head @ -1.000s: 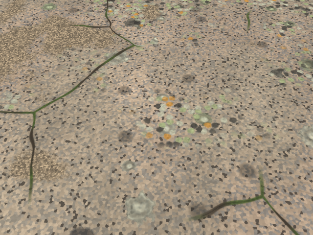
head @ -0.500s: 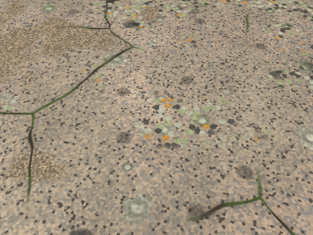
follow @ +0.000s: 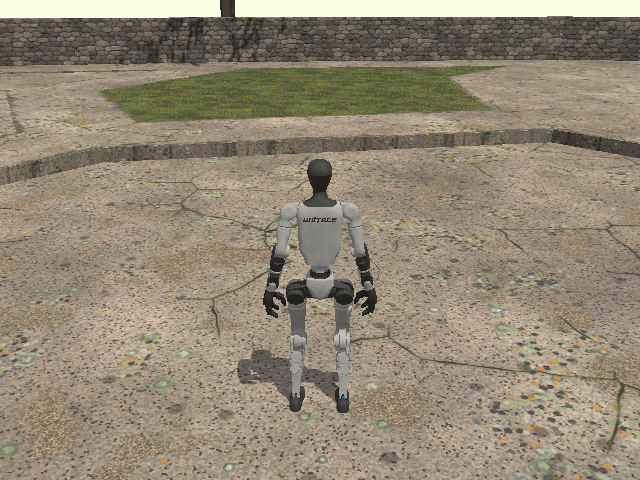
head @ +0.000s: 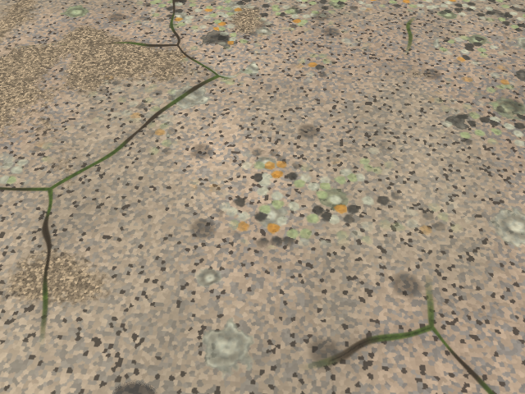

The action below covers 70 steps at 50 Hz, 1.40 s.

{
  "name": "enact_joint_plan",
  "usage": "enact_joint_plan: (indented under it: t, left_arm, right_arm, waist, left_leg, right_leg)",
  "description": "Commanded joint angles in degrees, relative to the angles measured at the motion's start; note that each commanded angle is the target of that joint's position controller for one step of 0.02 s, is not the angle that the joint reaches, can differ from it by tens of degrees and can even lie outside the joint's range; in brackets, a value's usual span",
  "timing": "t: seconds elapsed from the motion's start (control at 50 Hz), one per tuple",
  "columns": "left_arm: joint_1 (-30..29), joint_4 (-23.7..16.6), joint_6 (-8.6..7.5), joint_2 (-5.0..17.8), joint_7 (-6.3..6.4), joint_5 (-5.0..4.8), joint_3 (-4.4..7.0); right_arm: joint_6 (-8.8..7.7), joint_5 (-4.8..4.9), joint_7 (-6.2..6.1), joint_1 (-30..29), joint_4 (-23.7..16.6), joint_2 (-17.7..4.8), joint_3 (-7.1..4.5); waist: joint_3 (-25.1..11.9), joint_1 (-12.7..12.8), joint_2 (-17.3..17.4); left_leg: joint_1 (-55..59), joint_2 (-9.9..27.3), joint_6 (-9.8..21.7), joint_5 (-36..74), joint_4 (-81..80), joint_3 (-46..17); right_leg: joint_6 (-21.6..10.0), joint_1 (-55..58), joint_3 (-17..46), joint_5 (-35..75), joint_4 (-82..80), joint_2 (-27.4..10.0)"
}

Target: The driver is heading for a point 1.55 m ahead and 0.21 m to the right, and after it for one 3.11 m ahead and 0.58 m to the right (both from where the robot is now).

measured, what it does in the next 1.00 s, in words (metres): walks ahead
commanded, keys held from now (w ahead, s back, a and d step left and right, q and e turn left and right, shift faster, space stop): no key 0.58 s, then w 0.42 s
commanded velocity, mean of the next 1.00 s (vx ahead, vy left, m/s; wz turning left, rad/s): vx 0.11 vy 0.00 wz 0.00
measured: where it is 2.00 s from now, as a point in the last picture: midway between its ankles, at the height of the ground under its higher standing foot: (269, 340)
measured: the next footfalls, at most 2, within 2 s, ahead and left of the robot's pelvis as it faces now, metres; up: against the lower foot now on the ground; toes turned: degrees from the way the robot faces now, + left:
right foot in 1.30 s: +0.45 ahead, -0.11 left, +0.00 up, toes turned -2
left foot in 1.84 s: +0.76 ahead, +0.13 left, +0.00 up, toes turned +3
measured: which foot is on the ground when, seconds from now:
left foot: down 0.00-1.00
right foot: down 0.00-0.84, up 0.86-1.00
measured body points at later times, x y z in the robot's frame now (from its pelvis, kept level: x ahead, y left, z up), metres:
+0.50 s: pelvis +0.00 -0.01 +0.00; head +0.02 -0.01 +0.45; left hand +0.00 +0.23 -0.16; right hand +0.02 -0.25 -0.16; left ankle +0.01 +0.12 -0.74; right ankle +0.00 -0.12 -0.74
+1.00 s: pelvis +0.10 +0.03 +0.01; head +0.10 +0.05 +0.46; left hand +0.16 +0.29 -0.14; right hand +0.03 -0.21 -0.13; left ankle +0.03 +0.12 -0.74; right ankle +0.07 -0.11 -0.65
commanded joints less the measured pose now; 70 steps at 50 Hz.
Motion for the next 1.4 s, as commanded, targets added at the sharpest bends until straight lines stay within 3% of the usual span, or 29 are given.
enact_joint_plan:
  t: [0.02, 0.58, 0.62, 0.66, 0.72, 0.74, 0.78, 0.82, 0.84, 0.86, 0.88, 0.9, 0.92, 0.94, 0.98, 1.0, 1.04, 1.1, 1.16, 1.2, 1.24, 1.26, 1.28, 1.3, 1.32, 1.34, 1.36, 1.38, 1.4]
  left_arm:
    - [2.94, -1.09, -0.34, 5.50, 0.16, -0.04, 0.82]
    - [6.72, -1.12, -0.35, 3.75, 0.25, -0.24, 0.72]
    - [8.13, -0.35, -0.12, 3.69, 0.46, -0.47, 0.84]
    - [8.31, -1.11, -0.15, 6.31, 0.74, -1.15, 1.71]
    - [12.20, -1.10, -1.69, 10.54, 0.40, -1.73, 3.42]
    - [11.18, -1.79, -2.06, 10.48, 0.29, -1.48, 3.58]
    - [6.88, -3.76, -2.59, 9.77, -0.21, -1.74, 3.48]
    - [2.41, -5.59, -2.19, 9.54, -0.55, -2.75, 3.47]
    - [1.62, -6.29, -2.32, 8.75, -0.59, -2.71, 3.27]
    - [0.19, -7.35, -2.97, 5.26, -1.04, -2.02, 2.24]
    - [0.58, -9.47, -4.19, 1.97, -1.09, -2.18, 1.52]
    - [-0.87, -9.89, -4.94, 4.76, -1.20, -3.01, 2.09]
    - [-1.32, -10.12, -5.56, 5.55, -1.72, -3.40, 2.18]
    - [-0.71, -9.51, -5.91, 5.51, -1.97, -2.89, 2.30]
    - [-2.12, -9.61, -6.21, 7.34, -2.30, -1.64, 3.27]
    - [-2.58, -9.68, -6.06, 6.49, -2.63, -1.55, 3.23]
    - [-5.71, -10.90, -5.56, 4.71, -3.04, -1.40, 2.78]
    - [-15.45, -14.98, -5.45, 2.77, -3.34, -1.45, 1.55]
    - [-20.41, -17.20, -5.39, 3.69, -4.00, -1.97, 1.20]
    - [-21.97, -18.54, -5.52, 4.79, -4.52, -2.16, 1.28]
    - [-19.93, -18.83, -5.87, 6.81, -4.89, -2.03, 2.06]
    - [-16.31, -18.12, -5.92, 8.35, -4.82, -1.96, 2.83]
    - [-7.98, -15.80, -5.80, 10.47, -4.52, -2.11, 4.10]
    - [2.26, -12.93, -5.41, 12.96, -3.98, -2.26, 5.37]
    - [11.15, -11.27, -5.03, 18.42, -3.47, -0.62, 6.69]
    - [12.70, -10.27, -4.68, 16.50, -3.77, -0.61, 5.91]
    - [7.41, -10.63, -4.90, 12.59, -3.94, -1.04, 4.66]
    - [1.63, -11.93, -5.09, 10.08, -3.87, -1.04, 3.92]
    - [-2.84, -12.49, -5.55, 8.56, -4.24, -0.54, 3.34]
  right_arm:
    - [-0.37, 0.01, -0.20, 1.79, -1.13, -5.65, -0.73]
    - [-0.53, 0.15, -0.57, 5.82, -0.54, -4.09, -0.24]
    - [-0.43, 0.32, -0.68, 7.21, 0.20, -3.22, -0.09]
    - [-0.89, 0.63, -0.75, 6.28, -0.83, -4.11, -0.47]
    - [-3.67, 1.05, 0.37, 3.03, -3.36, -1.47, 0.06]
    - [-4.39, 1.25, 0.81, 2.41, -3.82, -2.14, -0.17]
    - [-5.37, 1.73, 1.40, 4.12, -3.94, -1.90, -0.34]
    - [-5.83, 1.63, 1.51, 11.25, -0.79, -1.91, -1.05]
    - [-5.64, 1.21, 1.50, 15.88, 1.04, -3.18, -1.78]
    - [-5.59, 1.07, 1.30, 23.84, 2.38, -6.72, -2.92]
    - [-6.05, 1.10, 1.99, 29.75, 2.60, -13.97, -4.33]
    - [-6.91, 0.25, 2.13, 25.18, 1.70, -9.68, -2.98]
    - [-7.52, 0.31, 2.28, 19.82, -0.35, -6.63, -2.08]
    - [-7.68, 0.47, 2.63, 16.19, -1.81, -6.19, -1.71]
    - [-7.00, 0.47, 2.86, 14.87, -2.74, -4.06, -0.79]
    - [-6.58, 0.16, 2.67, 16.61, -2.43, -3.50, -0.54]
    - [-5.95, -0.17, 1.95, 19.00, -2.28, -4.65, -0.57]
    - [-5.48, -0.25, 0.97, 19.11, -3.49, -7.02, -0.81]
    - [-5.61, 0.43, 0.68, 21.27, -3.28, -8.54, -1.31]
    - [-5.55, 1.01, 0.63, 21.28, -3.06, -8.64, -1.64]
    - [-5.18, 0.88, 0.61, 19.85, -3.46, -9.48, -2.14]
    - [-4.82, 0.56, 0.62, 19.05, -3.79, -10.29, -2.49]
    - [-4.25, 0.14, 0.67, 18.00, -4.19, -10.34, -2.58]
    - [-4.05, -0.25, 0.86, 16.74, -5.21, -9.95, -2.28]
    - [-4.73, -0.78, 1.62, 21.93, -6.53, -4.03, -0.69]
    - [-6.37, 0.41, 2.22, 24.34, -5.26, -0.01, 0.56]
    - [-7.79, 2.10, 2.46, 18.62, -7.00, -5.72, -1.04]
    - [-8.42, 3.11, 2.30, 12.37, -9.10, -8.08, -1.58]
    - [-8.39, 2.63, 1.77, 9.47, -9.69, -8.01, -1.84]
  waist:
    - [0.30, -0.03, 0.06]
    - [1.03, -0.04, -0.02]
    - [0.51, 0.03, -0.88]
    - [4.28, 0.58, -3.10]
    - [6.59, 2.28, -10.45]
    - [7.38, 1.80, -9.30]
    - [7.58, -0.81, -8.44]
    - [5.79, -4.60, -6.55]
    - [4.34, -5.86, -3.24]
    - [0.77, -8.35, 8.08]
    - [-1.01, -9.00, 20.26]
    - [2.88, -6.30, 11.54]
    - [5.61, -4.11, 6.52]
    - [5.29, -2.67, 4.64]
    - [4.83, -1.87, 3.86]
    - [4.04, -2.13, 4.91]
    - [3.87, -2.74, 4.86]
    - [5.70, -4.37, 4.17]
    - [6.77, -5.03, 5.50]
    - [7.27, -4.05, 5.60]
    - [4.54, -1.37, 6.19]
    - [1.00, 0.90, 7.55]
    - [-4.41, 5.22, 8.26]
    - [-10.52, 9.90, 7.88]
    - [-20.76, 8.62, -3.84]
    - [-28.92, 7.27, -14.26]
    - [-19.35, 6.80, -10.67]
    - [-10.96, 5.21, -6.77]
    - [-6.14, 2.87, -1.13]
  left_leg:
    - [-0.58, 1.47, 1.55, 6.24, -4.63, -0.72]
    - [-1.14, 1.41, 1.06, 6.69, -4.10, -0.06]
    - [-1.72, -0.55, 1.41, -6.15, -3.00, 1.93]
    - [-7.84, -1.71, 2.79, -20.12, 0.98, 3.28]
    - [-15.20, 0.12, 3.04, -10.89, 15.13, 5.71]
    - [-15.59, 1.90, 3.68, -10.21, 18.41, 4.71]
    - [-12.22, 3.44, 5.27, -13.14, 13.64, 4.52]
    - [4.95, 0.14, 5.20, -4.71, -0.51, 8.02]
    - [11.30, 0.64, 4.69, -2.28, -2.45, 5.58]
    - [18.93, 10.60, 7.29, -8.15, -9.71, -9.58]
    - [23.58, 22.59, 15.62, -15.75, -18.47, -33.26]
    - [19.17, 25.04, 17.55, -21.49, -19.46, -37.75]
    - [17.21, 22.80, 15.57, -20.54, -19.29, -31.55]
    - [16.17, 19.94, 13.50, -15.02, -19.59, -24.88]
    - [14.67, 15.83, 10.25, -0.47, -20.37, -14.36]
    - [14.42, 14.27, 9.62, 5.54, -20.32, -10.67]
    - [14.10, 13.05, 10.05, 14.13, -20.34, -6.39]
    - [8.78, 11.61, 10.07, 16.21, -22.04, -2.54]
    - [8.08, 12.79, 10.43, 15.48, -23.45, -1.35]
    - [11.89, 14.55, 9.85, 18.79, -22.28, -0.78]
    - [16.37, 15.66, 8.51, 31.75, -17.40, 0.41]
    - [17.95, 15.73, 7.81, 43.46, -12.34, 1.16]
    - [17.16, 14.28, 6.74, 52.71, -2.70, 2.78]
    - [9.37, 12.06, 4.98, 49.73, 10.18, 3.86]
    - [-11.93, 4.86, 2.09, 25.48, 32.90, 5.51]
    - [-22.43, -2.68, 0.94, -15.79, 48.67, -0.69]
    - [-28.43, 1.22, 2.64, -14.65, 53.97, -4.15]
    - [-29.54, 4.26, 3.60, -10.03, 53.26, -1.77]
    - [-26.71, 7.02, 3.74, -5.24, 49.50, -0.55]
  right_leg:
    - [-0.85, -1.65, 1.18, 4.00, -5.33, -1.45]
    - [-1.40, -2.06, 1.32, 4.87, -5.18, -1.29]
    - [-2.13, -2.26, 1.10, -9.84, -6.15, -0.41]
    - [-5.37, -5.13, 5.75, -27.25, -8.30, -3.05]
    - [-13.17, -2.80, 25.13, -34.69, -17.92, -16.87]
    - [-14.49, -4.48, 28.00, -32.80, -19.38, -19.19]
    - [-12.54, -6.52, 23.85, -26.68, -18.29, -17.93]
    - [-8.35, -13.83, 12.56, -19.45, -12.50, -10.48]
    - [-6.82, -17.04, 8.27, -14.24, -5.59, -7.07]
    - [-3.93, -23.14, 0.65, -8.04, 13.11, -1.73]
    - [-2.82, -34.24, -1.91, -15.03, 27.92, 3.17]
    - [-3.82, -39.12, 3.04, -15.46, 38.90, -0.66]
    - [-5.04, -41.78, 4.71, -9.12, 42.29, -3.42]
    - [-5.35, -41.33, 3.85, -3.83, 41.72, -5.15]
    - [-4.47, -38.23, 2.40, 2.71, 36.09, -7.24]
    - [-3.77, -36.62, 1.07, 4.51, 34.24, -7.23]
    - [-2.22, -36.56, -0.98, 7.38, 29.81, -6.80]
    - [-0.94, -31.76, -3.22, 13.53, 15.66, -4.85]
    - [-1.26, -26.46, -4.43, 16.79, 8.04, -3.07]
    - [-2.72, -25.98, -3.36, 16.65, 4.79, -3.00]
    - [-4.59, -21.55, -3.54, 14.48, 2.89, -1.61]
    - [-5.60, -16.00, -4.65, 12.87, 3.55, 0.16]
    - [-7.06, -5.70, -5.78, 11.94, 3.97, 2.13]
    - [-9.05, 9.65, -2.98, 12.46, 4.41, -0.31]
    - [-16.46, 33.30, 19.50, 4.73, 3.84, -15.84]
    - [-21.71, 39.43, 44.30, -5.19, -8.98, -24.56]
    - [-18.22, 31.58, 40.37, -8.30, -11.95, -21.70]
    - [-15.91, 21.00, 30.37, -4.06, -12.94, -19.89]
    - [-14.65, 10.57, 22.94, 3.25, -14.94, -17.69]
